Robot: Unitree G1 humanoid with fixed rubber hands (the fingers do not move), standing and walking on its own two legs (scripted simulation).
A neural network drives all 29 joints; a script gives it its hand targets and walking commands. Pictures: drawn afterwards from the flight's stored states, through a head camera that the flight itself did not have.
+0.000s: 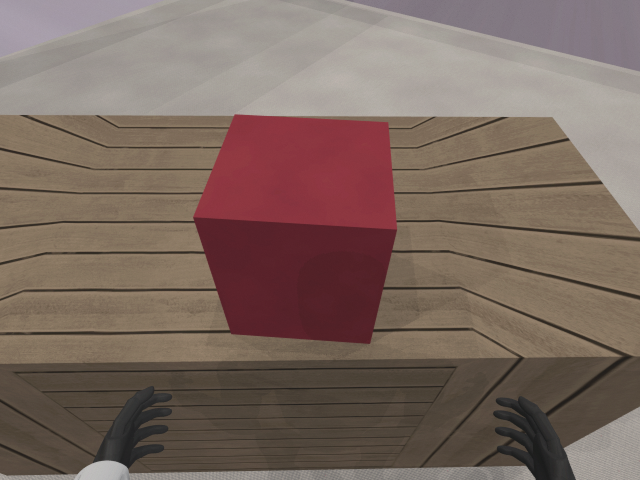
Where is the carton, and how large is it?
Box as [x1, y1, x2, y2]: [193, 114, 396, 343]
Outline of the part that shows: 235,114 193,216 231,333 369,343 396,231 387,122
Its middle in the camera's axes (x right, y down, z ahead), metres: -0.02 -0.01 +0.56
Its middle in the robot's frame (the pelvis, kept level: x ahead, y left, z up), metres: +0.43 +0.05 +0.06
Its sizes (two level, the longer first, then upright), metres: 0.210 0.200 0.250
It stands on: a pedestal, 0.72 m high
